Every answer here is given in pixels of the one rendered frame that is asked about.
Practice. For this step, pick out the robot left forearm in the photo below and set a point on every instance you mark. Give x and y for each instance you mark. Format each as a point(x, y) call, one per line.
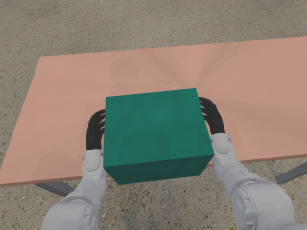
point(92, 187)

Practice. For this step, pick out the carton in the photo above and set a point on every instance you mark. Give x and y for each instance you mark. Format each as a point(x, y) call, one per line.
point(155, 136)

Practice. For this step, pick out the table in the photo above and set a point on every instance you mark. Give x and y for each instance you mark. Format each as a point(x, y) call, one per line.
point(259, 88)

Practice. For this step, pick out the left robot hand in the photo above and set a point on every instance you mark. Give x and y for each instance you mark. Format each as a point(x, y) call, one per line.
point(94, 132)

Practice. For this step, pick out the right robot hand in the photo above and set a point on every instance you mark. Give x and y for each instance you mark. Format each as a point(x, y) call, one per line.
point(213, 117)

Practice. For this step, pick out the robot right upper arm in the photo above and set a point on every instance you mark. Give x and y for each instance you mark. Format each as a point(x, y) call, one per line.
point(263, 206)

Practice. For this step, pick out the robot left upper arm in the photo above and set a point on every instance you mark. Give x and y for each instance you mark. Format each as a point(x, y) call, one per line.
point(72, 216)

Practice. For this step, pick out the robot right forearm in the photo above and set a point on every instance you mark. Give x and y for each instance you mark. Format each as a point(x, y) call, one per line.
point(228, 169)

